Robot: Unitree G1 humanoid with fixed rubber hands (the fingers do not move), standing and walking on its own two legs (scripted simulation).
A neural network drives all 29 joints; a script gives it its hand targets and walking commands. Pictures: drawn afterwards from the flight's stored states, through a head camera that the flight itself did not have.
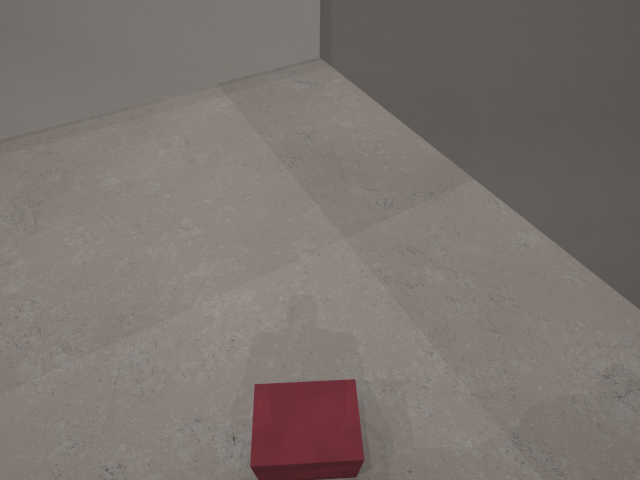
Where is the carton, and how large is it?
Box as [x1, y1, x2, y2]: [250, 379, 363, 479]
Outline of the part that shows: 354,379 255,384 250,466 258,479 319,479 356,476 363,461 363,452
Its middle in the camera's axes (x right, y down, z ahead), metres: -0.03 +0.53 +1.04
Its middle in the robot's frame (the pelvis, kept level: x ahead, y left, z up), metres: +0.35 +0.03 -0.66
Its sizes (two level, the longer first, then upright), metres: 0.264 0.188 0.224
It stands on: the floor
